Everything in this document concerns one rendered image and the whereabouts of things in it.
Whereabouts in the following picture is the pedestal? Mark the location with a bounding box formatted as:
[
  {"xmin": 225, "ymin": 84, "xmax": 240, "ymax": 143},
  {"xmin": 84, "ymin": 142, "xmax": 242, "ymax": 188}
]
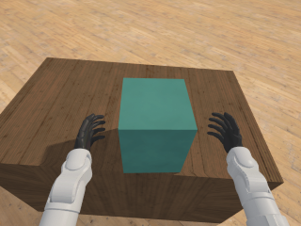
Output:
[{"xmin": 0, "ymin": 57, "xmax": 284, "ymax": 224}]

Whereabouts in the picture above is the robot right forearm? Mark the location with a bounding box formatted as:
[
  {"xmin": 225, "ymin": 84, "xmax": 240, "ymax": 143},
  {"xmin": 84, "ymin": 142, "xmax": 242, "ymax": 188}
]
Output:
[{"xmin": 226, "ymin": 146, "xmax": 290, "ymax": 226}]

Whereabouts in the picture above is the robot left forearm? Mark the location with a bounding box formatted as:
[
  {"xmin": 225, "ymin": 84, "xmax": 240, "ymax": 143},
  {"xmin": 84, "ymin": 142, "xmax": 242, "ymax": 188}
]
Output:
[{"xmin": 39, "ymin": 148, "xmax": 92, "ymax": 226}]

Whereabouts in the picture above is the robot left hand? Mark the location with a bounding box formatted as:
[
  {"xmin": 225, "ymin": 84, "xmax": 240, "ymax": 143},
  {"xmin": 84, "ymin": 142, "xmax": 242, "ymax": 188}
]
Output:
[{"xmin": 73, "ymin": 113, "xmax": 105, "ymax": 151}]

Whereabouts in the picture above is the robot right hand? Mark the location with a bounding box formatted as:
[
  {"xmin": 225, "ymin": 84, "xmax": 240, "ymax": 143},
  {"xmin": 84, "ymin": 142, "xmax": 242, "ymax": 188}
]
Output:
[{"xmin": 207, "ymin": 112, "xmax": 244, "ymax": 153}]

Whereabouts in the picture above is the carton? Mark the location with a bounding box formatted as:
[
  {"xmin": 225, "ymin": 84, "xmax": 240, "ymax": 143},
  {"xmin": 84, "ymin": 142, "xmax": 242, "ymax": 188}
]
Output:
[{"xmin": 118, "ymin": 77, "xmax": 198, "ymax": 173}]

